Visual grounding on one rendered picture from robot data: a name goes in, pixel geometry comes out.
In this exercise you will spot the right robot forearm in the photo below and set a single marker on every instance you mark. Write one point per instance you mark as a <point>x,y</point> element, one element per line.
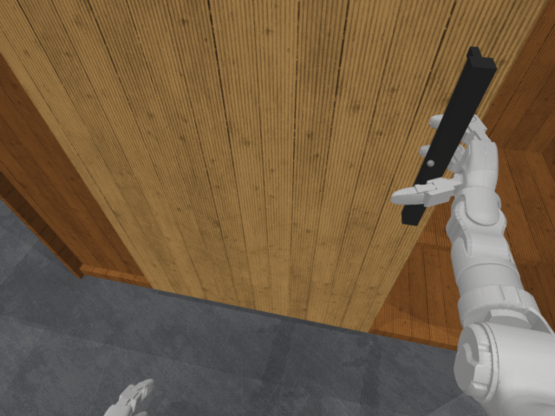
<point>485,272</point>

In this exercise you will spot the robot right hand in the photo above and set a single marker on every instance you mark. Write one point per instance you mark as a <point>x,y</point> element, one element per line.
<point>478,166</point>

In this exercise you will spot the right robot upper arm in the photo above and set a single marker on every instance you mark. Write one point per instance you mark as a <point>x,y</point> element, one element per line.
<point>510,371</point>

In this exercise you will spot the handle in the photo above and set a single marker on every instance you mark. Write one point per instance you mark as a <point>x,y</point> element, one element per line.
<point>468,93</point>

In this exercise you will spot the wardrobe door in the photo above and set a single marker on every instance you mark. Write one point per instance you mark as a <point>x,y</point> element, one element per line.
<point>246,151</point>
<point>34,162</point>

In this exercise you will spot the robot left hand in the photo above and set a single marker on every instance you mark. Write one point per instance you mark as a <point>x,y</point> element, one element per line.
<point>131,398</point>

